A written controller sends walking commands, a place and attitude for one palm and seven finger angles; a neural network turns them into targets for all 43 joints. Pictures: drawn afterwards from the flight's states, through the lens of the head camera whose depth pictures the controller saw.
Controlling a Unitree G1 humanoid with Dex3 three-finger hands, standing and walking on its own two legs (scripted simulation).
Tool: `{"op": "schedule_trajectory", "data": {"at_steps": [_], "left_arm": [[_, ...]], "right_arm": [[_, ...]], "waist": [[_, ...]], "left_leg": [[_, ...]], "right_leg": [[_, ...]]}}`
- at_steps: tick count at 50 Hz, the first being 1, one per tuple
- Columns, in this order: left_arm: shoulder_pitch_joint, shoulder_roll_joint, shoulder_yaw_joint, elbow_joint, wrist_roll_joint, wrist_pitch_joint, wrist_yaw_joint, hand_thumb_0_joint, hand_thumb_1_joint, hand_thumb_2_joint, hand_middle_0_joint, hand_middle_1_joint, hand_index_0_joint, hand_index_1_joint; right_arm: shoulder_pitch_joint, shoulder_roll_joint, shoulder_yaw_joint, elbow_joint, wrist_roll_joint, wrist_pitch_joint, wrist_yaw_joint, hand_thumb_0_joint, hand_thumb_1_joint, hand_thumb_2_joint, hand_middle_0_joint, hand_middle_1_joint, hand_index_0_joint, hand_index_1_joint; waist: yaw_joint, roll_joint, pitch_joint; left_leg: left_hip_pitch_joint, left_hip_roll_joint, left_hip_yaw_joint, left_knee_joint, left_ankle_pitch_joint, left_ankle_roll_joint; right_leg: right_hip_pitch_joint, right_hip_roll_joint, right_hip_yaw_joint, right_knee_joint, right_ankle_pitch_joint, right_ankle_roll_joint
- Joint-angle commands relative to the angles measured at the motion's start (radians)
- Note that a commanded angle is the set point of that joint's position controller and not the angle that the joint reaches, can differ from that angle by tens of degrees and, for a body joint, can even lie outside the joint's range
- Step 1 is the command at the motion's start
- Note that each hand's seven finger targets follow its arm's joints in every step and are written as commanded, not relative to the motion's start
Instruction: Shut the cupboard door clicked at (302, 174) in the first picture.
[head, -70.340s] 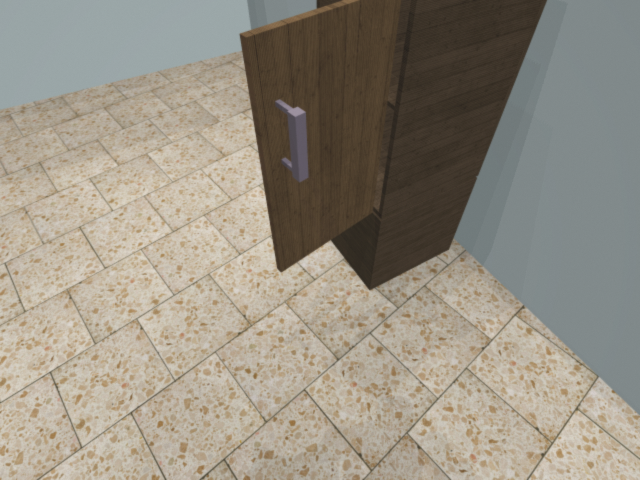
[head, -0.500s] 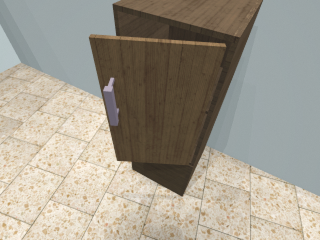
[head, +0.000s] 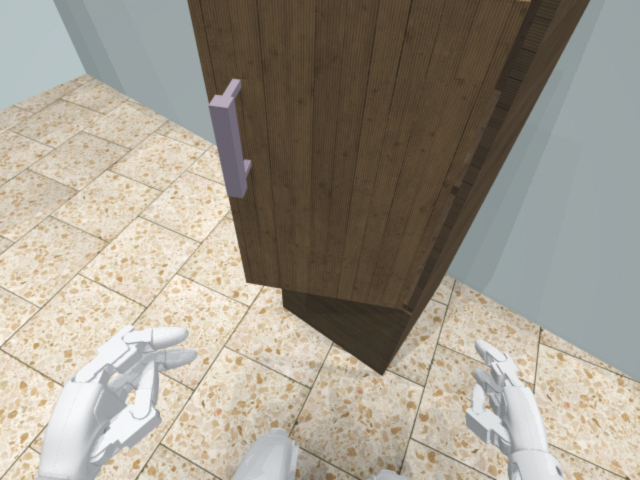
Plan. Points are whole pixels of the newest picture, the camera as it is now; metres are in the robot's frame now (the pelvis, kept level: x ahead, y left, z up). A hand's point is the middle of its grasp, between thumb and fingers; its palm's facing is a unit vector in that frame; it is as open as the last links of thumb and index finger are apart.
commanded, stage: raise the hand and make a fist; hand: left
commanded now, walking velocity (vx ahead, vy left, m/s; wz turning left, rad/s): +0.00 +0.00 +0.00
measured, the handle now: (235, 141) +0.49 +0.18 +0.15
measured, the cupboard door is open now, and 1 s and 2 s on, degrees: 26 26 26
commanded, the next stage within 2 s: bring the fist close to the handle in 1.32 s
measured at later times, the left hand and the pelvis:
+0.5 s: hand (163, 349) +0.22 +0.19 +0.11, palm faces -0.06 -1.00 -0.05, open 3.3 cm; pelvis +0.02 +0.01 +0.03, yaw -2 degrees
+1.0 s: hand (147, 296) +0.25 +0.20 +0.15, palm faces -0.05 -1.00 -0.07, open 3.1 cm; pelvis +0.02 +0.02 +0.06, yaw -1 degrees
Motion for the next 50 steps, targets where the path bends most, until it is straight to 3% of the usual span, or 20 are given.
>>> {"op": "schedule_trajectory", "data": {"at_steps": [1, 3, 5, 8, 11, 14, 21, 23, 24, 28, 30, 33, 34, 37, 38, 39, 44, 46, 50], "left_arm": [[-0.072, 0.125, 0.050, -0.189, -0.021, 0.039, -0.075, 0.000, 0.900, 0.900, -0.750, -0.900, -0.750, -0.900], [-0.027, 0.154, 0.115, -0.178, -0.034, 0.112, -0.074, 0.000, 0.900, 0.900, -0.787, -0.940, -0.787, -0.940], [-0.010, 0.146, 0.142, -0.232, -0.057, 0.143, -0.060, 0.000, 0.900, 0.900, -0.823, -0.980, -0.823, -0.980], [-0.016, 0.141, 0.164, -0.234, -0.064, 0.135, -0.019, 0.000, 0.900, 0.900, -0.878, -1.040, -0.878, -1.040], [0.000, 0.103, 0.124, -0.219, -0.066, 0.095, -0.014, 0.000, 0.900, 0.900, -0.933, -1.100, -0.933, -1.100], [-0.025, 0.112, 0.109, -0.213, -0.063, 0.072, -0.021, 0.000, 0.900, 0.900, -0.988, -1.160, -0.988, -1.160], [-0.063, 0.138, 0.107, -0.272, -0.051, 0.071, 0.010, 0.000, 0.900, 0.900, -1.117, -1.300, -1.117, -1.300], [-0.095, 0.160, 0.120, -0.273, -0.044, 0.082, 0.028, 0.000, 0.900, 0.900, -1.153, -1.340, -1.153, -1.340], [-0.094, 0.138, 0.104, -0.267, -0.046, 0.089, 0.033, 0.000, 0.900, 0.900, -1.172, -1.360, -1.172, -1.360], [-0.133, 0.156, 0.109, -0.244, -0.037, 0.124, 0.041, 0.000, 0.900, 0.900, -1.245, -1.440, -1.245, -1.440], [-0.160, 0.139, 0.087, -0.246, -0.037, 0.144, 0.038, 0.000, 0.900, 0.900, -1.282, -1.480, -1.282, -1.480], [-0.204, 0.171, 0.106, -0.236, -0.030, 0.171, 0.040, 0.000, 0.900, 0.900, -1.300, -1.500, -1.300, -1.500], [-0.214, 0.143, 0.079, -0.242, -0.030, 0.178, 0.037, 0.000, 0.900, 0.900, -1.300, -1.500, -1.300, -1.500], [-0.259, 0.168, 0.110, -0.251, -0.034, 0.191, 0.040, 0.000, 0.900, 0.900, -1.300, -1.500, -1.300, -1.500], [-0.267, 0.189, 0.128, -0.229, -0.034, 0.201, 0.041, 0.000, 0.900, 0.900, -1.300, -1.500, -1.300, -1.500], [-0.282, 0.161, 0.104, -0.234, -0.036, 0.206, 0.035, 0.000, 0.900, 0.900, -1.300, -1.500, -1.300, -1.500], [-0.345, 0.174, 0.115, -0.215, -0.042, 0.237, 0.021, 0.000, 0.900, 0.900, -1.300, -1.500, -1.300, -1.500], [-0.373, 0.179, 0.118, -0.228, -0.041, 0.246, 0.019, 0.000, 0.900, 0.900, -1.300, -1.500, -1.300, -1.500], [-0.324, 0.164, 0.124, -0.181, -0.046, 0.267, 0.013, 0.000, 0.900, 0.900, -1.300, -1.500, -1.300, -1.500]], "right_arm": [[0.016, -0.126, -0.062, -0.117, 0.021, -0.028, -0.024, 0.000, -0.900, -0.900, 0.200, 0.300, 0.200, 0.300], [0.001, -0.115, -0.062, -0.123, 0.026, -0.010, -0.029, 0.000, -0.900, -0.900, 0.200, 0.300, 0.200, 0.300], [0.003, -0.100, -0.060, -0.136, 0.024, 0.002, -0.030, 0.000, -0.900, -0.900, 0.200, 0.300, 0.200, 0.300], [-0.005, -0.093, -0.053, -0.130, 0.017, 0.011, -0.032, 0.000, -0.900, -0.900, 0.200, 0.300, 0.200, 0.300], [0.015, -0.101, -0.056, -0.127, 0.017, 0.010, -0.027, 0.000, -0.900, -0.900, 0.200, 0.300, 0.200, 0.300], [0.026, -0.115, -0.055, -0.127, 0.018, 0.004, -0.026, 0.000, -0.900, -0.900, 0.200, 0.300, 0.200, 0.300], [0.033, -0.127, -0.053, -0.139, 0.027, -0.004, -0.029, 0.000, -0.900, -0.900, 0.200, 0.300, 0.200, 0.300], [0.033, -0.130, -0.050, -0.133, 0.026, 0.001, -0.029, 0.000, -0.900, -0.900, 0.200, 0.300, 0.200, 0.300], [0.030, -0.125, -0.047, -0.138, 0.028, 0.003, -0.028, 0.000, -0.900, -0.900, 0.200, 0.300, 0.200, 0.300], [0.032, -0.136, -0.038, -0.137, 0.029, 0.010, -0.026, 0.000, -0.900, -0.900, 0.200, 0.300, 0.200, 0.300], [0.029, -0.133, -0.030, -0.145, 0.031, 0.008, -0.024, 0.000, -0.900, -0.900, 0.200, 0.300, 0.200, 0.300], [0.029, -0.141, -0.022, -0.142, 0.028, 0.008, -0.026, 0.000, -0.900, -0.900, 0.200, 0.300, 0.200, 0.300], [0.024, -0.136, -0.017, -0.145, 0.031, 0.005, -0.025, 0.000, -0.900, -0.900, 0.200, 0.300, 0.200, 0.300], [0.027, -0.139, -0.010, -0.140, 0.029, -0.002, -0.025, 0.000, -0.900, -0.900, 0.200, 0.300, 0.200, 0.300], [0.025, -0.143, -0.009, -0.132, 0.027, 0.000, -0.026, 0.000, -0.900, -0.900, 0.200, 0.300, 0.200, 0.300], [0.020, -0.138, -0.006, -0.133, 0.029, -0.003, -0.025, 0.000, -0.900, -0.900, 0.200, 0.300, 0.200, 0.300], [0.010, -0.143, 0.000, -0.121, 0.032, -0.016, -0.029, 0.000, -0.900, -0.900, 0.200, 0.300, 0.200, 0.300], [0.011, -0.144, 0.001, -0.115, 0.033, -0.023, -0.030, 0.000, -0.900, -0.900, 0.200, 0.300, 0.200, 0.300], [0.012, -0.145, -0.004, -0.109, 0.032, -0.028, -0.026, 0.000, -0.900, -0.900, 0.200, 0.300, 0.200, 0.300]], "waist": [[-0.071, 0.014, -0.175], [-0.033, -0.002, -0.220], [-0.019, -0.003, -0.253], [-0.014, -0.039, -0.209], [-0.036, -0.046, -0.173], [-0.050, -0.042, -0.152], [-0.042, 0.026, -0.149], [-0.049, 0.037, -0.123], [-0.050, 0.044, -0.101], [-0.054, 0.036, -0.086], [-0.057, 0.062, -0.059], [-0.060, 0.030, -0.054], [-0.064, 0.051, -0.037], [-0.058, 0.057, -0.065], [-0.056, 0.032, -0.053], [-0.061, 0.043, -0.049], [-0.055, 0.028, -0.046], [-0.055, 0.058, -0.059], [-0.046, 0.010, -0.041]], "left_leg": [[0.220, -0.011, 0.008, -0.163, 0.200, 0.042], [0.244, -0.015, 0.010, -0.182, 0.252, 0.042], [0.278, -0.016, 0.013, -0.208, 0.302, 0.036], [0.286, -0.016, 0.007, -0.236, 0.323, 0.033], [0.289, -0.015, 0.010, -0.252, 0.304, 0.028], [0.284, -0.017, 0.014, -0.257, 0.274, 0.030], [0.368, -0.012, 0.018, -0.330, 0.246, 0.034], [0.379, -0.009, 0.014, -0.346, 0.235, 0.035], [0.381, -0.010, 0.016, -0.358, 0.219, 0.034], [0.408, -0.006, 0.010, -0.388, 0.215, 0.034], [0.426, -0.004, 0.008, -0.412, 0.195, 0.031], [0.441, -0.002, 0.000, -0.432, 0.177, 0.034], [0.453, -0.002, 0.001, -0.443, 0.170, 0.033], [0.487, -0.002, -0.005, -0.465, 0.185, 0.030], [0.482, -0.003, -0.003, -0.462, 0.187, 0.032], [0.490, -0.005, 0.000, -0.469, 0.185, 0.032], [0.517, -0.006, 0.000, -0.495, 0.187, 0.033], [0.546, -0.007, -0.001, -0.504, 0.205, 0.032], [0.540, -0.011, 0.007, -0.511, 0.228, 0.030]], "right_leg": [[0.034, -0.014, 0.175, -0.271, 0.266, 0.046], [0.110, -0.019, 0.178, -0.277, 0.343, 0.055], [0.167, -0.031, 0.163, -0.275, 0.445, 0.062], [0.169, -0.023, 0.131, -0.268, 0.480, 0.059], [0.144, -0.027, 0.124, -0.274, 0.465, 0.063], [0.132, -0.032, 0.137, -0.293, 0.413, 0.062], [0.144, -0.015, 0.107, -0.331, 0.312, 0.038], [0.147, -0.011, 0.104, -0.345, 0.302, 0.037], [0.148, -0.011, 0.101, -0.357, 0.287, 0.036], [0.174, -0.007, 0.097, -0.382, 0.287, 0.034], [0.172, -0.007, 0.089, -0.399, 0.272, 0.033], [0.187, -0.004, 0.090, -0.423, 0.254, 0.034], [0.187, -0.005, 0.085, -0.429, 0.249, 0.033], [0.211, -0.005, 0.077, -0.435, 0.271, 0.031], [0.221, -0.004, 0.083, -0.447, 0.272, 0.032], [0.225, -0.007, 0.081, -0.453, 0.270, 0.033], [0.255, -0.011, 0.087, -0.485, 0.268, 0.034], [0.262, -0.012, 0.084, -0.490, 0.289, 0.034], [0.280, -0.014, 0.083, -0.501, 0.321, 0.038]]}}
